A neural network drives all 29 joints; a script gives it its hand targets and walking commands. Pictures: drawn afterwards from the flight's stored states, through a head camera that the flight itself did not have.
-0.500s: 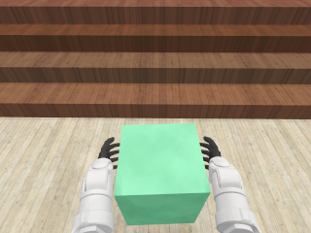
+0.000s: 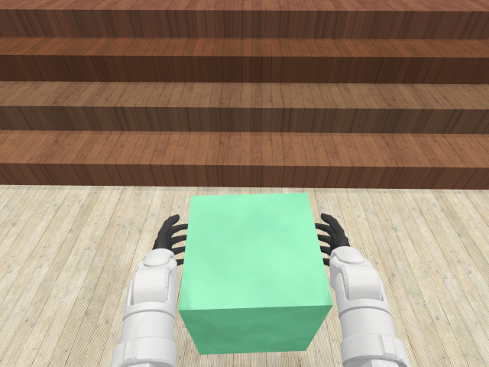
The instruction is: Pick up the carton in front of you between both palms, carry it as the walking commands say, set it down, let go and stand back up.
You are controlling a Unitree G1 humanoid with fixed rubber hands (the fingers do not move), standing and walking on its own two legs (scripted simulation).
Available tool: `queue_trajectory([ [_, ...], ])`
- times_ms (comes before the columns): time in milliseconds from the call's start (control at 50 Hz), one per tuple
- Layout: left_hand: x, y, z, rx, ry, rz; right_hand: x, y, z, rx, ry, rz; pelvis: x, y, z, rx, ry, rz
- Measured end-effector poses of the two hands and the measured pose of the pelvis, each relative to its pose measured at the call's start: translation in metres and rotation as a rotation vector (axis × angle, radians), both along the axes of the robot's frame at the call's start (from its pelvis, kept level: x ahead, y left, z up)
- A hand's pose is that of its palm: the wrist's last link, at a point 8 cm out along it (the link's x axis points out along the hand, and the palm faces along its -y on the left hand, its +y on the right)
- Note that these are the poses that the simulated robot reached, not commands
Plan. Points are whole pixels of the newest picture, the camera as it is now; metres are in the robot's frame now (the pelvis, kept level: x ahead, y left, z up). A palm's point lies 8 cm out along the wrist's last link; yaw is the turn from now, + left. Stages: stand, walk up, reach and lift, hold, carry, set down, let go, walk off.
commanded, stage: reach and lift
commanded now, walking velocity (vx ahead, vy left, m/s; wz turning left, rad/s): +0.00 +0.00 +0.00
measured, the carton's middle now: (251, 277) +0.29 +0.00 -0.04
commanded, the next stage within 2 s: hold in 0.30 s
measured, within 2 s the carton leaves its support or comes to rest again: neither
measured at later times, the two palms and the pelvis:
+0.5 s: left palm (160, 254) +0.28 +0.15 +0.05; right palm (342, 251) +0.28 -0.15 +0.05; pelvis +0.00 +0.00 +0.00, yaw +0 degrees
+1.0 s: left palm (166, 206) +0.35 +0.15 +0.09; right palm (341, 211) +0.34 -0.15 +0.09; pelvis +0.08 +0.01 -0.01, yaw -2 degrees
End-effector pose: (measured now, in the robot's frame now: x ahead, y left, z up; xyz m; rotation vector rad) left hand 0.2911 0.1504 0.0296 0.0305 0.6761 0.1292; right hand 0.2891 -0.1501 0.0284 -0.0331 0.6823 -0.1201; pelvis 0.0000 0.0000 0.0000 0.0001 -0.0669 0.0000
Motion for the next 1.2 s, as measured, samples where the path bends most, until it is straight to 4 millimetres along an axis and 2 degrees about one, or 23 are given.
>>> queue_trajectory([
  [320, -0.002, 0.000, 0.008, 0.006, -0.003, -0.003, -0.003, 0.000, 0.007, -0.003, -0.003, 0.002, 0.002, 0.000, 0.001, 0.000, -0.019, -0.001],
  [480, -0.007, 0.001, 0.022, 0.001, -0.031, 0.002, -0.007, 0.001, 0.022, -0.001, -0.032, 0.000, 0.000, 0.000, 0.002, 0.000, -0.039, 0.000],
  [620, -0.011, 0.001, 0.021, -0.004, -0.013, 0.004, -0.010, 0.001, 0.021, 0.005, -0.013, -0.004, -0.006, 0.000, 0.001, 0.000, -0.044, -0.001],
  [760, 0.002, 0.003, 0.030, -0.019, -0.070, 0.012, 0.001, 0.002, 0.031, 0.016, -0.070, -0.015, 0.003, 0.002, -0.007, -0.004, 0.053, 0.002],
  [900, 0.032, 0.011, 0.048, -0.058, -0.125, 0.025, 0.029, 0.012, 0.052, 0.033, -0.126, -0.044, 0.041, 0.013, -0.014, 0.007, 0.109, -0.036],
  [980, 0.055, 0.000, 0.058, -0.072, -0.112, 0.013, 0.044, 0.001, 0.058, 0.046, -0.113, -0.084, 0.071, 0.009, -0.011, -0.016, 0.133, -0.051],
  [1060, 0.079, -0.008, 0.056, -0.069, -0.092, 0.005, 0.065, -0.007, 0.057, 0.061, -0.093, -0.108, 0.106, 0.004, -0.014, -0.025, 0.151, 0.000],
  [1140, 0.095, 0.008, 0.052, -0.088, -0.035, 0.063, 0.096, 0.008, 0.059, 0.065, -0.034, -0.073, 0.144, 0.007, -0.007, 0.003, 0.169, 0.009],
  [1200, 0.117, 0.024, 0.052, -0.100, -0.038, 0.106, 0.129, 0.024, 0.060, 0.066, -0.036, -0.040, 0.177, 0.015, -0.008, 0.013, 0.164, 0.003],
])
